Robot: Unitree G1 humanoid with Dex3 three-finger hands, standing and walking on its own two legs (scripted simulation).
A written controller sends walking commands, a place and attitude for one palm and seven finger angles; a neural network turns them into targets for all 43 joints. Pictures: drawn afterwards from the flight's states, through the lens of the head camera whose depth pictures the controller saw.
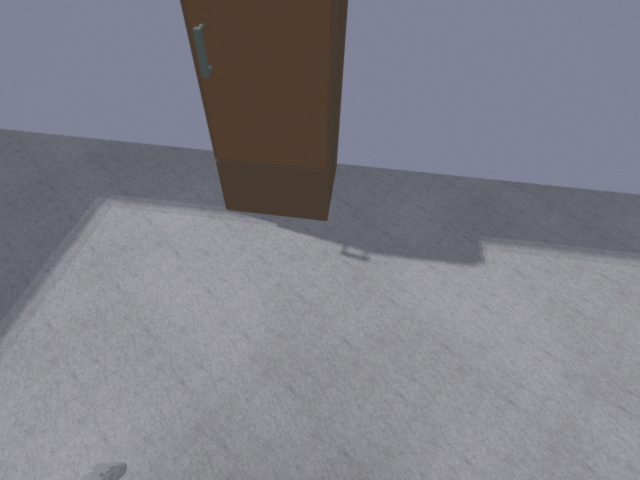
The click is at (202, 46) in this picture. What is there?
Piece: cupboard door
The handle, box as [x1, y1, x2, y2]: [192, 23, 212, 77]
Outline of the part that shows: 201,23 197,27 194,27 192,29 202,76 208,77 212,65 209,65 207,62 201,31 204,26 204,23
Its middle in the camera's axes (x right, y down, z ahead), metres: -0.36 -0.57 +1.17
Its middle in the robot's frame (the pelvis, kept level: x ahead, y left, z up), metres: +1.25 +0.42 -0.03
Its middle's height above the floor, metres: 0.73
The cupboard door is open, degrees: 0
